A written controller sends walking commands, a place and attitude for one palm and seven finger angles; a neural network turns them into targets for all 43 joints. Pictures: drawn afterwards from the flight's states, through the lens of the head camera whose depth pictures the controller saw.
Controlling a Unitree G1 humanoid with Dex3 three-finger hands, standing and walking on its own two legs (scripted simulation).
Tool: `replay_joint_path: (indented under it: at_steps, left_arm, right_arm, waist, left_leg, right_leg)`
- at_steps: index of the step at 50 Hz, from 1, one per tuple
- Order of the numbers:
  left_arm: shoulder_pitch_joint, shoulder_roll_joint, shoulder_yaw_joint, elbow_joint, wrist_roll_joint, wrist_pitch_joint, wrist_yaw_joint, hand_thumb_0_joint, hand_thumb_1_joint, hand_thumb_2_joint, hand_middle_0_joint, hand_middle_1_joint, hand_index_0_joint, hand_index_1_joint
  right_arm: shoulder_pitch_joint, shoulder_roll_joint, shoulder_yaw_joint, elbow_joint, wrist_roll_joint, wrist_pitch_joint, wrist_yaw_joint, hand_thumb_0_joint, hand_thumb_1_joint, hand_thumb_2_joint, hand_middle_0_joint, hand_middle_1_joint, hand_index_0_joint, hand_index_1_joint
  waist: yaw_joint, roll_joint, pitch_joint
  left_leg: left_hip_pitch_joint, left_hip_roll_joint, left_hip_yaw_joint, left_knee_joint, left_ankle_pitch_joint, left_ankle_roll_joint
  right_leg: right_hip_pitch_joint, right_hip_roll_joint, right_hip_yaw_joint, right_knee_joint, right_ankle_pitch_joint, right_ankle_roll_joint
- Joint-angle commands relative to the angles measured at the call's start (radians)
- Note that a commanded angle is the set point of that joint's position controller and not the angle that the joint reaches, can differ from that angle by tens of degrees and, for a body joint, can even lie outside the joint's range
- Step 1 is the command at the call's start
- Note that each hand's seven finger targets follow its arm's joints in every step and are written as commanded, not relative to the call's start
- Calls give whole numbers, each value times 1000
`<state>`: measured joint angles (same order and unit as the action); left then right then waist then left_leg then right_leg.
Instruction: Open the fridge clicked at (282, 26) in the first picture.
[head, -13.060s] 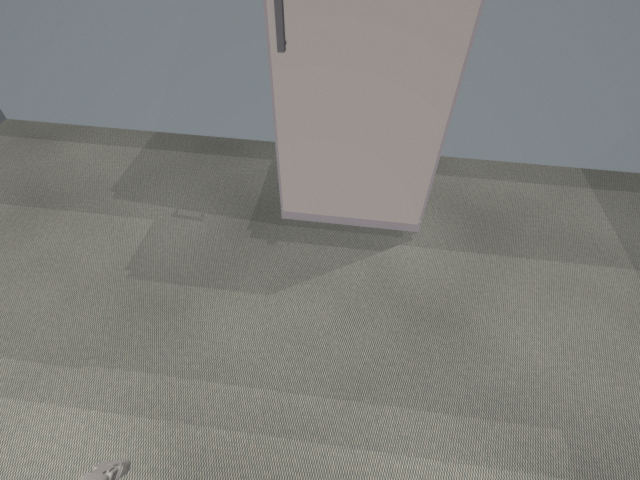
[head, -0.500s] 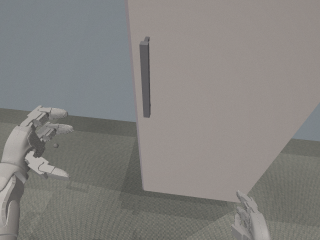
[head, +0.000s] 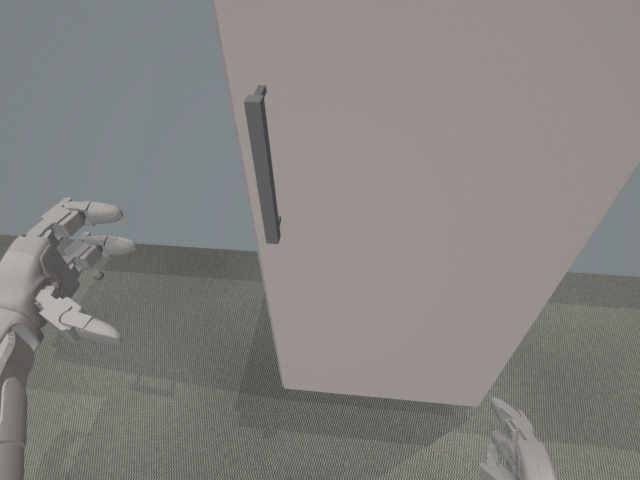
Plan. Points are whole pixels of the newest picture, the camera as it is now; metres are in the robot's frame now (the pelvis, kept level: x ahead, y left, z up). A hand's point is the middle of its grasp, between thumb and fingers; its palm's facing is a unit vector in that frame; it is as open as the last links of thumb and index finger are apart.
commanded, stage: raise the hand to about handle height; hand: left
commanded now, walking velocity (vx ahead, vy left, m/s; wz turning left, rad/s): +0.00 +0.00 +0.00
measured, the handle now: (267, 172) +0.51 +0.13 +0.14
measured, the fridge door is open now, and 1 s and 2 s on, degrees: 0 0 0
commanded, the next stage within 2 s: move the hooked fingers beside the handle in 0.20 s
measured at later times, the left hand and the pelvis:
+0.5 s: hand (121, 261) +0.29 +0.25 +0.16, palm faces +0.04 -1.00 -0.06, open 14.0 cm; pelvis +0.00 -0.01 +0.00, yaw +0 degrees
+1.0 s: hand (157, 229) +0.35 +0.24 +0.16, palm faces +0.02 -1.00 -0.03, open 14.0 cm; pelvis +0.01 +0.00 +0.00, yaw -1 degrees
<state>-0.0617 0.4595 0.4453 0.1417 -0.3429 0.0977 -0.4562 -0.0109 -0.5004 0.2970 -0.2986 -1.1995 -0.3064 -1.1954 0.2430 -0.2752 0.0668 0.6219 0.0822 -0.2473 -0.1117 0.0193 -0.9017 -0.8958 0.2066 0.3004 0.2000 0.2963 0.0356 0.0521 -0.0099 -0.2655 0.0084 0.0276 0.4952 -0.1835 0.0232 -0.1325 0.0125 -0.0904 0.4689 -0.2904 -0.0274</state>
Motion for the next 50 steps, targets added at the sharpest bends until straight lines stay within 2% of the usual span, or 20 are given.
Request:
replay_joint_path:
  at_steps: [1,2,6,7,12,15,18,21,22,24,26,28,31,32,37,40,42,45,47,50]
  left_arm:
    - [-298,296,122,-189,-24,-79,20,0,-500,300,-300,-1200,-300,-1200]
    - [-291,293,113,-189,-24,-75,20,0,-500,300,-300,-1200,-300,-1200]
    - [-312,280,92,-190,-21,-63,7,0,-500,300,-300,-1200,-300,-1200]
    - [-296,288,98,-184,-24,-64,7,0,-500,300,-300,-1200,-300,-1200]
    - [-265,296,122,-150,-38,-58,2,0,-500,300,-300,-1200,-300,-1200]
    - [-295,285,108,-172,-31,-55,5,0,-500,300,-300,-1200,-300,-1200]
    - [-355,284,93,-144,-28,-58,16,0,-500,300,-300,-1200,-300,-1200]
    - [-411,264,57,-134,-13,-68,23,0,-500,300,-300,-1200,-300,-1200]
    - [-428,261,45,-137,-15,-73,26,0,-500,300,-300,-1200,-300,-1200]
    - [-474,270,43,-108,-6,-74,31,0,-500,300,-300,-1200,-300,-1200]
    - [-479,251,25,-97,2,-76,38,0,-500,300,-300,-1200,-300,-1200]
    - [-480,266,39,-63,5,-71,49,0,-500,300,-300,-1200,-300,-1200]
    - [-519,236,7,-61,18,-71,63,0,-500,300,-300,-1200,-300,-1200]
    - [-488,250,22,-44,16,-67,71,0,-500,300,-300,-1200,-300,-1200]
    - [-512,249,24,-43,27,-65,95,0,-500,300,-300,-1200,-300,-1200]
    - [-556,235,13,-39,33,-65,103,0,-500,300,-300,-1200,-300,-1200]
    - [-539,257,28,5,37,-62,106,0,-500,300,-300,-1200,-300,-1200]
    - [-610,226,-6,-17,48,-65,112,0,-500,300,-300,-1200,-300,-1200]
    - [-656,209,-35,-12,48,-72,114,0,-500,300,-300,-1200,-300,-1200]
    - [-671,188,-49,6,50,-75,119,0,-500,300,-300,-1200,-300,-1200]
  right_arm:
    - [-130,-105,-43,-159,3,-63,-10,0,-900,-900,200,300,200,300]
    - [-127,-108,-44,-156,4,-61,-8,0,-900,-900,200,300,200,300]
    - [-138,-106,-44,-163,9,-57,-9,0,-900,-900,200,300,200,300]
    - [-132,-107,-45,-161,6,-53,-8,0,-900,-900,200,300,200,300]
    - [-135,-109,-48,-162,8,-43,-5,0,-900,-900,200,300,200,300]
    - [-144,-106,-47,-169,11,-42,-6,0,-900,-900,200,300,200,300]
    - [-141,-110,-48,-162,12,-35,-11,0,-900,-900,200,300,200,300]
    - [-136,-105,-46,-160,12,-36,-18,0,-900,-900,200,300,200,300]
    - [-133,-107,-47,-157,12,-33,-18,0,-900,-900,200,300,200,300]
    - [-132,-110,-46,-149,13,-30,-22,0,-900,-900,200,300,200,300]
    - [-133,-107,-45,-152,13,-30,-22,0,-900,-900,200,300,200,300]
    - [-127,-110,-47,-150,11,-24,-21,0,-900,-900,200,300,200,300]
    - [-129,-107,-45,-156,11,-23,-19,0,-900,-900,200,300,200,300]
    - [-123,-107,-45,-157,10,-18,-15,0,-900,-900,200,300,200,300]
    - [-114,-110,-48,-159,7,-5,-8,0,-900,-900,200,300,200,300]
    - [-109,-109,-51,-156,8,2,-8,0,-900,-900,200,300,200,300]
    - [-95,-116,-52,-150,6,12,-8,0,-900,-900,200,300,200,300]
    - [-95,-111,-53,-151,6,17,-10,0,-900,-900,200,300,200,300]
    - [-85,-115,-54,-142,7,22,-11,0,-900,-900,200,300,200,300]
    - [-82,-114,-55,-140,5,25,-12,0,-900,-900,200,300,200,300]
  waist:
    - [2,40,-159]
    - [5,17,-150]
    - [-1,56,-151]
    - [2,11,-154]
    - [8,-35,-154]
    - [3,34,-170]
    - [-11,-17,-152]
    - [-17,39,-163]
    - [-20,-1,-163]
    - [-26,23,-170]
    - [-23,41,-177]
    - [-18,-2,-183]
    - [-18,35,-195]
    - [-7,-1,-194]
    - [-5,-2,-222]
    - [-18,15,-220]
    - [-15,-38,-209]
    - [-26,46,-224]
    - [-42,4,-222]
    - [-43,18,-235]
  left_leg:
    - [197,-15,-57,-51,65,21]
    - [186,-11,-52,-45,77,22]
    - [191,-18,-49,-36,85,23]
    - [184,-13,-50,-31,94,24]
    - [160,-13,-44,-11,100,25]
    - [174,-19,-42,-15,102,23]
    - [156,-17,-45,-8,79,26]
    - [179,-19,-48,-18,58,25]
    - [180,-14,-47,-12,71,27]
    - [178,-17,-50,-17,62,26]
    - [188,-18,-52,-22,58,25]
    - [173,-15,-55,-24,55,25]
    - [187,-15,-61,-36,49,23]
    - [176,-10,-57,-33,54,24]
    - [183,-9,-54,-35,93,23]
    - [195,-10,-50,-35,96,24]
    - [174,-4,-49,-36,92,24]
    - [209,-6,-56,-36,98,21]
    - [211,-1,-57,-32,102,23]
    - [220,-4,-61,-35,103,22]
  right_leg:
    - [-125,-1,50,-100,161,18]
    - [-115,-4,56,-102,177,20]
    - [-128,-7,59,-92,203,24]
    - [-115,-8,64,-93,214,27]
    - [-115,-17,83,-86,251,44]
    - [-124,-12,70,-76,245,36]
    - [-139,-15,86,-85,224,45]
    - [-157,-10,70,-83,176,31]
    - [-150,-12,76,-84,193,33]
    - [-155,-11,74,-82,184,31]
    - [-158,-9,66,-80,170,25]
    - [-149,-9,67,-82,168,26]
    - [-156,-7,55,-76,147,17]
    - [-142,-8,60,-81,152,18]
    - [-125,-5,55,-69,194,15]
    - [-141,-2,56,-70,201,16]
    - [-134,0,52,-72,193,17]
    - [-155,2,53,-68,189,9]
    - [-158,4,49,-72,188,10]
    - [-162,4,49,-67,191,8]
